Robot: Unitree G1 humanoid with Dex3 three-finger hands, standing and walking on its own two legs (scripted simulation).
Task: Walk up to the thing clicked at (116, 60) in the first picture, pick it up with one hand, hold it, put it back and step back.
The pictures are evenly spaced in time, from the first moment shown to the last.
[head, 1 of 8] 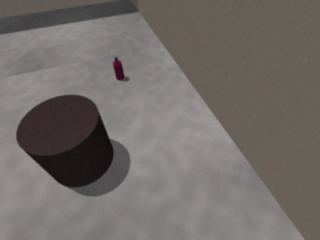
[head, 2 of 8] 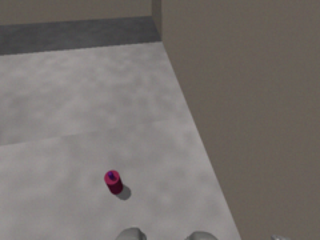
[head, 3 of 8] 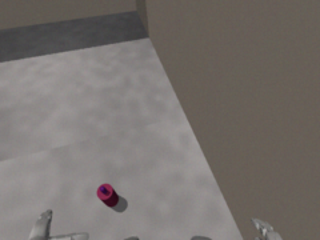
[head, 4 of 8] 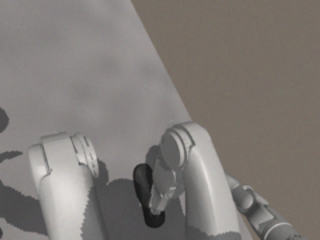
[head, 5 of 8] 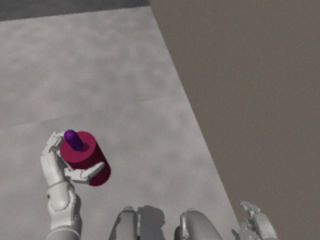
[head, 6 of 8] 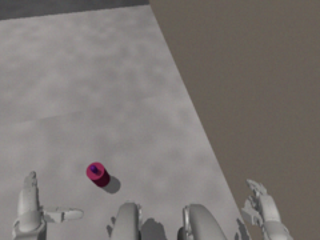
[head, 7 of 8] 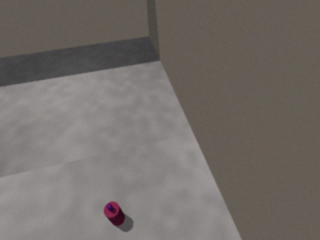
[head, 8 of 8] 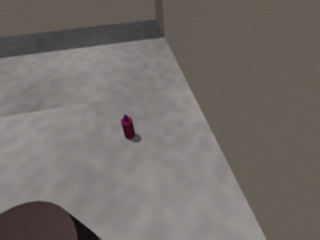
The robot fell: no
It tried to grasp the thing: yes
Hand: left
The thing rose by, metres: 0.62
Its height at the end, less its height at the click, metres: +0.00
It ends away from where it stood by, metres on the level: 0.03
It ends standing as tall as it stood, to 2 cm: yes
